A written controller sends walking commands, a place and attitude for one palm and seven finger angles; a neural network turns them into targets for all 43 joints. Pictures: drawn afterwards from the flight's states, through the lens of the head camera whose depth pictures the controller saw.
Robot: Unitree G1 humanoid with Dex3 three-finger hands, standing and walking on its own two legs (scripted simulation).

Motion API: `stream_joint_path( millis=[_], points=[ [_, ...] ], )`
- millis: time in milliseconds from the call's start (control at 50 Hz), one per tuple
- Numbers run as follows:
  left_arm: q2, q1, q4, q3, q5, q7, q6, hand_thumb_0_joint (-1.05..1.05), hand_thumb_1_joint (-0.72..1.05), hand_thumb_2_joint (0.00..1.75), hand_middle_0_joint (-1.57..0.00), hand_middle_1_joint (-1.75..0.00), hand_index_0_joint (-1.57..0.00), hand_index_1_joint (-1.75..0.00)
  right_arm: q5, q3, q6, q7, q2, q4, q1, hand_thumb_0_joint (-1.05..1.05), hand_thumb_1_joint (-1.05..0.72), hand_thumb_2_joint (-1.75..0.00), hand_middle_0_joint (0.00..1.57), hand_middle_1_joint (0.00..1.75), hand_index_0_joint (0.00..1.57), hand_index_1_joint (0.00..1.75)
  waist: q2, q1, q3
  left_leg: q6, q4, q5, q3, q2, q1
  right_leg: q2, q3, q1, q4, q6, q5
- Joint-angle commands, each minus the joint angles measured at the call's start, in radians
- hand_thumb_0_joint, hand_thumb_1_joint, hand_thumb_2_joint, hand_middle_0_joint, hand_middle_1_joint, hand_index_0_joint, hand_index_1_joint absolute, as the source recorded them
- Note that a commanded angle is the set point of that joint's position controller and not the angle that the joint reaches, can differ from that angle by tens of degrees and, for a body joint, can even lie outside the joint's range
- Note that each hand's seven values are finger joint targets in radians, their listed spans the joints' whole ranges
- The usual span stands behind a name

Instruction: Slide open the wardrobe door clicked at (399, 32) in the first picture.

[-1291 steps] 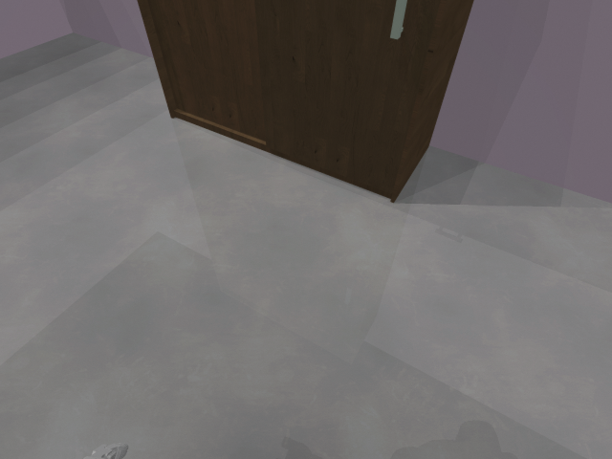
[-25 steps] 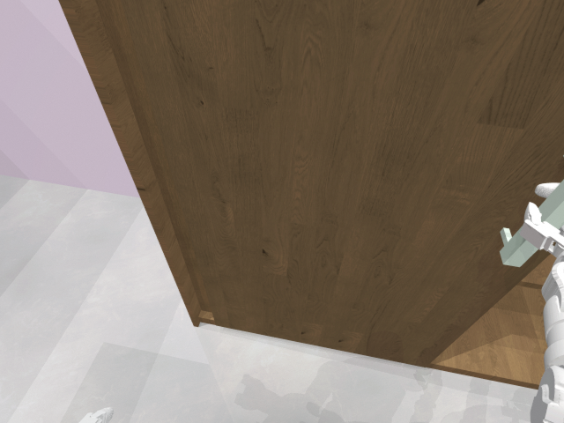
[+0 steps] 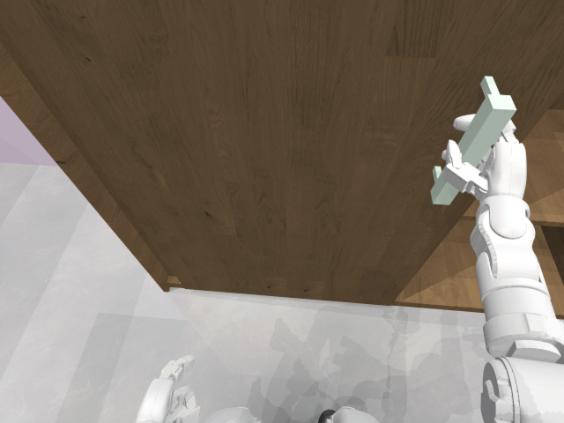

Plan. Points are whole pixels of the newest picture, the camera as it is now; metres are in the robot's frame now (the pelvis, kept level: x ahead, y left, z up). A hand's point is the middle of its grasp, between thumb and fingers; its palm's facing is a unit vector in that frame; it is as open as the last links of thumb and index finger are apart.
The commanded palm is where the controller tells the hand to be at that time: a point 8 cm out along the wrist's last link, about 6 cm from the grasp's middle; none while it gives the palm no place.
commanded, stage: stop walking and hold the door there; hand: right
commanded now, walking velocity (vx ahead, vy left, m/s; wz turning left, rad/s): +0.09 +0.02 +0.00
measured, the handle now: (462, 146) +0.48 -0.24 +0.10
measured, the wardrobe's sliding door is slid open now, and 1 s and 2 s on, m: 0.63 0.63 0.63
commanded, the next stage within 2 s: loosen the grip on the handle in 0.60 s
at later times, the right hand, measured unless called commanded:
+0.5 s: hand (454, 166) +0.43 -0.21 +0.11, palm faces +0.23 +0.96 -0.14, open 5.9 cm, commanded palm +0.40 -0.26 +0.09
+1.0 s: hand (456, 166) +0.43 -0.22 +0.11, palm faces +0.24 +0.96 -0.12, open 10.2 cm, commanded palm +0.40 -0.26 +0.11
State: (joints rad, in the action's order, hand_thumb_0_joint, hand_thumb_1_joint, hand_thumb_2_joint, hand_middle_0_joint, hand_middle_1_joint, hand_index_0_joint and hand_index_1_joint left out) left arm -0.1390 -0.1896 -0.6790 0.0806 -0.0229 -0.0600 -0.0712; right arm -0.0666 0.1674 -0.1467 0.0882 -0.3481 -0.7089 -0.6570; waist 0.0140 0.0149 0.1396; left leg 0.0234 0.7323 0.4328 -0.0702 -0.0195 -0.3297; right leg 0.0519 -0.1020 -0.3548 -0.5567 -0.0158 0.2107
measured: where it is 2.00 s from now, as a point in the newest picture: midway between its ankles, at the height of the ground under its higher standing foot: outside the picture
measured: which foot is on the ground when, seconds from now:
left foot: up 0.00-0.02, down 0.04-1.00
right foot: down 0.00-1.00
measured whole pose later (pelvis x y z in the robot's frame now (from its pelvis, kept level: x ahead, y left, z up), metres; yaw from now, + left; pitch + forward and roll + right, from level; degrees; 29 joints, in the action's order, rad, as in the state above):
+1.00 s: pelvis -0.02 -0.01 -0.01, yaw +1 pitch +5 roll +0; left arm -0.27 -0.31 -0.70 -0.01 -0.03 -0.04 -0.10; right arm 0.00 0.29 -0.18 0.07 -0.37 -0.99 -0.73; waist 0.02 -0.08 -0.04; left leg -0.03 0.62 0.31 -0.05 -0.01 -0.40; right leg 0.04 -0.10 -0.46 -0.60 -0.03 0.23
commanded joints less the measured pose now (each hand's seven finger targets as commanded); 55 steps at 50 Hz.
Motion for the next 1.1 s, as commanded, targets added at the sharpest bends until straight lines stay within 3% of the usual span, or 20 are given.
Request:
stream_joint_path(
  millis=[0,40,60,80,120,180,220,280,400,660,680,700,720,740,760,820,900,960,1020,1080],
  points=[
    [-0.249,-0.031,0.085,-0.087,0.003,-0.022,-0.031,0.00,0.90,0.90,-0.20,-0.30,-0.20,-0.30,0.033,0.016,-0.061,-0.024,-0.188,0.201,-0.391,0.00,-0.90,-0.90,0.45,1.40,0.45,1.40,-0.154,-0.028,-0.459,-0.020,-0.291,-0.179,0.066,0.042,0.155,0.249,0.229,0.286,0.034,-0.105,-0.412],
    [-0.242,-0.041,0.089,-0.086,-0.004,-0.027,-0.034,0.00,0.90,0.90,-0.20,-0.30,-0.20,-0.30,0.037,0.041,-0.061,-0.020,-0.221,0.181,-0.398,0.00,-0.90,-0.90,0.45,1.40,0.45,1.40,-0.040,-0.047,-0.477,-0.052,-0.317,-0.395,0.134,0.136,0.271,0.157,0.141,0.170,-0.003,-0.037,-0.243],
    [-0.243,-0.043,0.095,-0.089,-0.016,-0.033,-0.030,0.00,0.90,0.90,-0.20,-0.30,-0.20,-0.30,0.024,0.069,-0.051,-0.016,-0.258,0.150,-0.375,0.00,-0.90,-0.90,0.45,1.40,0.45,1.40,0.128,-0.038,-0.474,-0.072,-0.308,-0.500,0.197,0.189,0.326,0.094,0.088,0.099,-0.055,-0.007,-0.147],
    [-0.235,-0.024,0.095,-0.085,-0.019,-0.036,-0.030,0.00,0.90,0.90,-0.20,-0.30,-0.20,-0.30,0.022,0.065,-0.050,-0.013,-0.245,0.120,-0.384,0.00,-0.90,-0.90,0.45,1.40,0.45,1.40,0.163,-0.030,-0.446,-0.103,-0.302,-0.663,0.236,0.241,0.346,0.051,0.072,0.038,-0.108,0.012,0.009],
    [-0.233,-0.029,0.079,-0.078,-0.019,-0.045,-0.030,0.00,0.90,0.90,-0.20,-0.30,-0.20,-0.30,0.025,0.095,-0.052,-0.010,-0.269,0.040,-0.377,0.00,-0.90,-0.90,0.45,1.40,0.45,1.40,0.124,-0.017,-0.399,-0.119,-0.287,-0.763,0.233,0.277,0.367,0.019,0.088,-0.046,-0.148,0.020,0.196],
    [-0.248,-0.044,0.064,-0.082,-0.014,-0.062,-0.029,0.00,0.90,0.90,-0.20,-0.30,-0.20,-0.30,0.027,0.106,-0.053,-0.011,-0.273,0.037,-0.384,0.00,-0.90,-0.90,0.45,1.40,0.45,1.40,0.057,-0.019,-0.405,-0.089,-0.216,-0.846,0.161,0.235,0.384,0.036,0.082,0.052,0.021,0.016,-0.028],
    [-0.258,-0.046,0.065,-0.089,-0.018,-0.063,-0.017,0.00,0.90,0.90,-0.20,-0.30,-0.20,-0.30,0.023,0.078,-0.063,-0.020,-0.246,0.011,-0.375,0.00,-0.90,-0.90,0.45,1.40,0.45,1.40,0.015,-0.014,-0.406,-0.028,-0.221,-0.673,0.112,0.172,0.293,0.086,0.115,0.153,0.059,-0.009,-0.263],
    [-0.280,-0.051,0.062,-0.097,-0.011,-0.058,-0.007,0.00,0.90,0.90,-0.20,-0.30,-0.20,-0.30,0.022,0.053,-0.076,-0.019,-0.206,-0.007,-0.351,0.00,-0.90,-0.90,0.45,1.40,0.45,1.40,-0.136,-0.024,-0.388,-0.014,-0.230,-0.326,0.081,0.087,0.177,0.179,0.245,0.205,0.102,-0.065,-0.372],
    [-0.284,-0.063,0.071,-0.104,-0.010,-0.062,-0.010,0.00,0.90,0.90,-0.20,-0.30,-0.20,-0.30,0.014,0.002,-0.076,-0.016,-0.157,0.002,-0.342,0.00,-0.90,-0.90,0.45,1.40,0.45,1.40,-0.098,-0.028,-0.395,-0.025,-0.292,-0.321,0.109,0.101,0.196,0.155,0.190,0.182,0.106,-0.039,-0.271],
    [-0.281,-0.081,0.052,-0.100,-0.010,-0.072,0.005,0.00,0.90,0.90,-0.20,-0.30,-0.20,-0.30,0.015,0.017,-0.078,-0.019,-0.191,-0.070,-0.333,0.00,-0.90,-0.90,0.45,1.40,0.45,1.40,-0.024,-0.035,-0.404,-0.024,-0.313,-0.452,0.123,0.134,0.172,0.118,0.124,0.207,0.077,-0.015,-0.272],
    [-0.299,-0.123,0.101,-0.194,0.007,-0.022,-0.032,0.00,0.90,0.90,-0.20,-0.30,-0.20,-0.30,0.144,0.413,-0.111,-0.030,-0.750,0.202,-0.937,0.00,-0.90,-0.90,0.45,1.40,0.45,1.40,0.061,-0.005,-0.344,0.011,-0.375,-0.565,0.216,0.119,0.112,0.069,0.060,0.195,0.019,-0.045,-0.219],
    [-0.291,-0.057,0.072,-0.146,0.034,-0.006,-0.086,0.00,0.90,0.90,-0.20,-0.30,-0.20,-0.30,0.121,0.173,-0.013,-0.084,-0.351,-0.160,-0.782,0.00,-0.78,-0.84,0.45,1.40,0.45,1.40,0.139,-0.120,-0.656,-0.062,-0.175,-0.858,0.059,0.014,0.184,-0.046,0.043,0.195,0.107,-0.051,-0.462],
    [-0.278,-0.166,0.044,-0.169,-0.005,-0.003,-0.093,0.00,0.90,0.90,-0.20,-0.30,-0.20,-0.30,0.097,0.251,0.018,-0.106,-0.251,-0.210,-0.525,0.00,-0.66,-0.78,0.45,1.40,0.45,1.40,0.122,-0.085,-0.656,-0.053,-0.160,-0.738,0.014,0.015,0.074,-0.027,0.079,0.268,0.024,-0.043,-0.599],
    [-0.283,-0.129,0.049,-0.152,0.002,0.005,-0.085,0.00,0.90,0.90,-0.20,-0.30,-0.20,-0.30,0.045,0.238,-0.009,-0.115,-0.252,-0.086,-0.564,0.00,-0.54,-0.73,0.45,1.40,0.45,1.40,-0.093,-0.054,-0.649,-0.042,-0.193,-0.622,0.033,0.015,0.007,-0.017,0.085,0.371,0.018,-0.017,-0.591],
    [-0.270,-0.139,0.037,-0.153,0.016,0.009,-0.080,0.00,0.90,0.90,-0.20,-0.30,-0.20,-0.30,0.051,0.259,-0.029,-0.097,-0.266,-0.089,-0.474,0.00,-0.42,-0.67,0.45,1.40,0.45,1.40,-0.222,-0.037,-0.605,-0.046,-0.212,-0.510,0.035,0.022,-0.027,-0.007,0.092,0.398,0.005,-0.001,-0.573],
    [-0.270,-0.124,0.065,-0.145,0.016,0.021,-0.071,0.00,0.90,0.90,-0.20,-0.30,-0.20,-0.30,0.084,0.132,-0.079,-0.045,-0.193,-0.051,-0.493,0.00,-0.05,-0.49,0.45,1.40,0.45,1.40,-0.027,-0.088,-0.441,-0.047,-0.233,-0.319,0.027,0.004,-0.109,-0.016,0.082,0.209,0.021,-0.027,-0.175],
    [-0.279,-0.094,0.092,-0.135,0.000,0.016,-0.071,0.00,0.90,0.90,-0.20,-0.30,-0.20,-0.30,0.060,0.133,-0.117,-0.025,-0.233,-0.024,-0.565,0.00,0.43,-0.26,0.44,1.38,0.44,1.38,-0.016,-0.090,-0.467,-0.043,-0.239,-0.163,0.059,0.008,-0.100,-0.031,0.075,0.129,0.031,-0.036,0.039],
    [-0.286,-0.110,0.083,-0.131,-0.008,0.007,-0.074,0.00,0.90,0.90,-0.20,-0.30,-0.20,-0.30,0.066,0.148,-0.102,-0.024,-0.280,-0.058,-0.566,0.00,0.55,-0.20,0.40,1.33,0.40,1.33,-0.022,-0.090,-0.442,-0.040,-0.250,-0.138,0.073,0.013,-0.104,-0.035,0.070,0.088,0.019,-0.041,0.068],
    [-0.277,-0.119,0.086,-0.132,-0.009,0.006,-0.079,0.00,0.90,0.90,-0.20,-0.30,-0.20,-0.30,0.054,0.103,-0.091,-0.029,-0.222,-0.012,-0.560,0.00,0.55,-0.20,0.36,1.28,0.36,1.28,-0.078,-0.086,-0.485,-0.045,-0.239,-0.190,0.065,0.008,-0.099,-0.038,0.072,0.129,0.012,-0.038,0.011],
    [-0.291,-0.147,0.072,-0.136,-0.008,0.003,-0.073,0.00,0.90,0.90,-0.20,-0.30,-0.20,-0.30,0.037,0.160,-0.076,-0.025,-0.277,-0.031,-0.511,0.00,0.55,-0.20,0.32,1.23,0.32,1.23,-0.008,-0.083,-0.483,-0.040,-0.235,-0.260,0.064,0.005,-0.066,-0.037,0.076,0.104,0.001,-0.042,-0.048]
  ],
)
